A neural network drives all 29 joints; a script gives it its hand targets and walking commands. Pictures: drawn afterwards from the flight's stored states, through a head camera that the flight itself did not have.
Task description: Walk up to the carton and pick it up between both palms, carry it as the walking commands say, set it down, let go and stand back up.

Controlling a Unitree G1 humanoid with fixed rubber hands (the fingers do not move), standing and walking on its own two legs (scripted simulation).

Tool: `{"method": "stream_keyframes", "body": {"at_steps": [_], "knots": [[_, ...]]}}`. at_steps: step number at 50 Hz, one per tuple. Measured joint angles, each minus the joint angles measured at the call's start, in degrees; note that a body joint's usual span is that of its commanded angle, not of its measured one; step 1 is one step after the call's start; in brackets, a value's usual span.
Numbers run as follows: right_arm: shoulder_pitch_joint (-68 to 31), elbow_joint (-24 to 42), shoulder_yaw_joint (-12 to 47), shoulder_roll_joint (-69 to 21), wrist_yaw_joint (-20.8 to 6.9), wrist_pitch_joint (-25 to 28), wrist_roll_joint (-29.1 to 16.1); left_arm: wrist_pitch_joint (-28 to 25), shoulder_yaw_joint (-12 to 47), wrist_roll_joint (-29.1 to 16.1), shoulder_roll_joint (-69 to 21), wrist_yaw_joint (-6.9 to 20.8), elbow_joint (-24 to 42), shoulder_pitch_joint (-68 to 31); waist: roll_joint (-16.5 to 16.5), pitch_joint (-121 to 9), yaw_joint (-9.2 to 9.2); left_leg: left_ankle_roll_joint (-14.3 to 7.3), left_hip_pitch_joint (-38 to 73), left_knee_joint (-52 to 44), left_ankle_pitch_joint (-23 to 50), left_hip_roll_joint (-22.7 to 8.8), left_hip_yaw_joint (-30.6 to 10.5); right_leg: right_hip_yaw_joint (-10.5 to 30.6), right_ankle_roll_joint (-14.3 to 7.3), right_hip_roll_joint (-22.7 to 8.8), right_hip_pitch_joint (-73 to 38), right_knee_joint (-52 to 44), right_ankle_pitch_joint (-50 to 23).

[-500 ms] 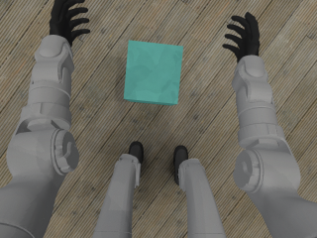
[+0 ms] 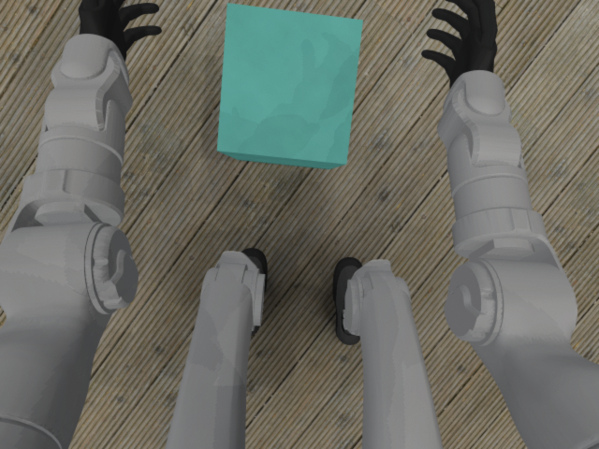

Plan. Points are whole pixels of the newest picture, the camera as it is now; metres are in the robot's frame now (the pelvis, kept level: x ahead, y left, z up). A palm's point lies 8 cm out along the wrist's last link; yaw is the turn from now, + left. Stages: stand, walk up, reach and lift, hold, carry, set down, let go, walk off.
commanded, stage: reach and lift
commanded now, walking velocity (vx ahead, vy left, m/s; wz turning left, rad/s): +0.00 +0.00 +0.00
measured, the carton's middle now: (288, 103) +0.53 +0.05 -0.42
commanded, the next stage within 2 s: none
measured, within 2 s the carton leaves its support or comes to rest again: neither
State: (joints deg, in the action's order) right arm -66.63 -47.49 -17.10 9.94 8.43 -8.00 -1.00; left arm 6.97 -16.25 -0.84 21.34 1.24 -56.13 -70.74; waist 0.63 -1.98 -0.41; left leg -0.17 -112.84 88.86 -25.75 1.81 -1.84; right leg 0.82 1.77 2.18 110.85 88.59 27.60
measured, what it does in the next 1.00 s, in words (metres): lowers itself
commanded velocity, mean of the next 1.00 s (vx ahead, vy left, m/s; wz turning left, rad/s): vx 0.00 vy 0.00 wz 0.00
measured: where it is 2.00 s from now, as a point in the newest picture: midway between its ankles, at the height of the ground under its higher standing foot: (298, 311)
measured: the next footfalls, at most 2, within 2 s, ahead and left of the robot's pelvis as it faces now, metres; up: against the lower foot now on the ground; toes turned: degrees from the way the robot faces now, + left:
none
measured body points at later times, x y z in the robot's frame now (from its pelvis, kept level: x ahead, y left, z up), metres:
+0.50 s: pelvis -0.02 +0.00 -0.12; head +0.34 +0.03 +0.14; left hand +0.54 +0.23 -0.28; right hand +0.54 -0.15 -0.28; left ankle +0.09 +0.11 -0.51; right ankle +0.08 -0.13 -0.51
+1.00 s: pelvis -0.02 +0.00 -0.18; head +0.35 +0.02 +0.06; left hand +0.54 +0.23 -0.36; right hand +0.53 -0.15 -0.36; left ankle +0.09 +0.11 -0.51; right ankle +0.08 -0.13 -0.51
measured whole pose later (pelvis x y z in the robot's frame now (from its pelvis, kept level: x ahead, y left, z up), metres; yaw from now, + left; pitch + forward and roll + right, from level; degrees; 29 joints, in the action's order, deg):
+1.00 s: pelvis -0.02 +0.00 -0.18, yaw -1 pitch +36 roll -2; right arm -83.1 -61.3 -5.3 17.4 9.4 -4.1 -12.7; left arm 2.5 -3.8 -13.4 27.6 -2.8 -70.7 -88.1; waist 1.0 23.4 -1.3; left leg -0.8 -130.2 127.6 -33.2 0.4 -0.8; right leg 0.2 2.9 4.0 128.2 127.2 35.0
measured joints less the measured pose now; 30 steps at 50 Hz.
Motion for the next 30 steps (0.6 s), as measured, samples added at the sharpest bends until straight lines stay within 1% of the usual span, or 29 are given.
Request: {"method": "stream_keyframes", "body": {"at_steps": [5,11,19,30], "knots": [[-2.6,-1.1,1.5,1.5,0.5,-0.9,-2.5,1.0,2.7,-2.5,1.2,-1.0,-0.4,-2.5,0.0,1.8,0.21,0.0,-4.6,6.5,-1.2,0.3,0.0,0.0,0.3,0.2,4.5,6.5,1.4],[-6.2,-4.4,2.0,2.9,0.3,-1.2,-3.4,1.3,4.0,-3.1,1.7,-1.8,-3.2,-6.0,0.1,4.0,0.03,-0.1,-8.8,13.0,-2.4,0.3,0.0,0.0,0.8,0.7,8.5,12.8,2.5],[-9.0,-7.8,2.6,3.8,0.1,0.2,-4.1,0.0,5.3,-4.0,2.3,-2.7,-6.1,-8.8,0.5,7.7,-0.28,-0.1,-13.1,20.3,-3.8,0.4,0.0,-0.2,1.1,1.0,12.6,19.9,4.1],[-12.6,-11.1,5.5,5.4,0.5,2.4,-6.9,-2.0,9.1,-7.5,3.9,-3.7,-8.7,-11.8,0.9,15.0,-0.43,0.1,-17.2,29.6,-5.6,0.5,-0.1,-0.7,1.1,1.2,16.5,29.3,6.2]]}}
